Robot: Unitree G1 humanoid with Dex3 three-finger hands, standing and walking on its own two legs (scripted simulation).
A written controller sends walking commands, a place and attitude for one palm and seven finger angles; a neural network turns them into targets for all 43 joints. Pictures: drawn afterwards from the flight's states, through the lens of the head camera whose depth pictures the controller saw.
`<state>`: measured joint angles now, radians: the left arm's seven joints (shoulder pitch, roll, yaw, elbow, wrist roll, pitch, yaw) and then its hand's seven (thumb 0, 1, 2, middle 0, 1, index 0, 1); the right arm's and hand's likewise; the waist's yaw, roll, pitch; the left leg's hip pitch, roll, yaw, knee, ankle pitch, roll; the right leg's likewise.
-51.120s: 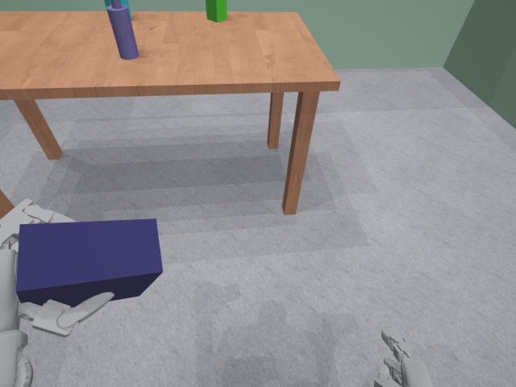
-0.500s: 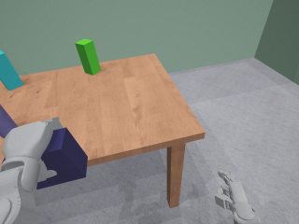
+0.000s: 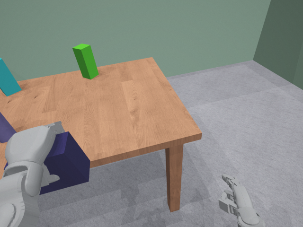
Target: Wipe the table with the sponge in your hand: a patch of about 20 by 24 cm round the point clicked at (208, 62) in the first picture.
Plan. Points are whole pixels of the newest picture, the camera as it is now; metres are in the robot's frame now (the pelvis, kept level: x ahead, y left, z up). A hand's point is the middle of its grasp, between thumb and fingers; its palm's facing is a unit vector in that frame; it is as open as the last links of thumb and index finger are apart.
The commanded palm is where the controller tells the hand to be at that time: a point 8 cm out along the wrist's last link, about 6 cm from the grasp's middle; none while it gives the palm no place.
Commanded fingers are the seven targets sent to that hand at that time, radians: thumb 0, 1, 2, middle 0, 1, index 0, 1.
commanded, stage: step back with the hand held close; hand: left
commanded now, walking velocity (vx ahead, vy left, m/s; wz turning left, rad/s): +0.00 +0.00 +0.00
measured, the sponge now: (58, 168) +0.20 +0.29 +0.09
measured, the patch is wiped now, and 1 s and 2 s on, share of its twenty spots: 1.00 1.00 1.00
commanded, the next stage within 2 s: stop stepping back and stand still in 1.16 s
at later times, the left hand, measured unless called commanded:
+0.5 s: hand (51, 153) +0.18 +0.25 +0.18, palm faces +0.40 -0.82 -0.41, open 10.4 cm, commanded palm +0.12 +0.30 +0.20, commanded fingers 0.00 0.10 1.30 -1.20 -1.60 -1.20 -1.60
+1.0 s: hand out of the picture +0.04 +0.28 +0.19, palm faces +0.56 -0.77 -0.30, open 10.4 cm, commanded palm -0.01 +0.32 +0.20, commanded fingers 0.00 0.10 1.30 -1.20 -1.60 -1.20 -1.60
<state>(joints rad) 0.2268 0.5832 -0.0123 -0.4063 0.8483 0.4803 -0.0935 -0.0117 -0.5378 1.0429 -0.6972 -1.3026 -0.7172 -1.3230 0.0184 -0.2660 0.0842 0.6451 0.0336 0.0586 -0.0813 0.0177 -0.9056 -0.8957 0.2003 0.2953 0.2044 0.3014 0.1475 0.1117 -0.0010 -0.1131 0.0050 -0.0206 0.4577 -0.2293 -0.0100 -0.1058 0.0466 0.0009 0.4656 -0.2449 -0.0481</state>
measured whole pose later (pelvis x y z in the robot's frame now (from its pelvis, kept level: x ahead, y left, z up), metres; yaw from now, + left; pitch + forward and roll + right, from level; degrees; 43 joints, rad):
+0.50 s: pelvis -0.03 +0.01 -0.02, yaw +1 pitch +0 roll -1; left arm 0.46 0.41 0.36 -0.54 -0.06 -0.11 0.15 -0.02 -0.54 1.04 -0.69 -1.31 -0.72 -1.33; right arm 0.24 -0.26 -0.01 0.59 0.02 0.03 -0.08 0.02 -0.91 -0.90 0.20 0.30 0.20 0.30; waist -0.03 0.03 -0.04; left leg -0.40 -0.02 -0.04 0.65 -0.26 0.01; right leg -0.37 0.03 -0.02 0.63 -0.26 -0.03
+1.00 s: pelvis -0.13 +0.02 -0.03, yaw +8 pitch -1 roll +0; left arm 0.35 0.38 0.36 -0.59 -0.03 -0.16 0.15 -0.02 -0.54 1.04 -0.70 -1.31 -0.72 -1.33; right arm 0.18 -0.22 0.01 0.59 -0.01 -0.01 -0.07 0.02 -0.91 -0.90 0.20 0.30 0.21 0.30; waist 0.01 -0.05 -0.02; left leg -0.44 0.02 0.02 0.70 -0.30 0.03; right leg -0.52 0.00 0.01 0.68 -0.19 0.01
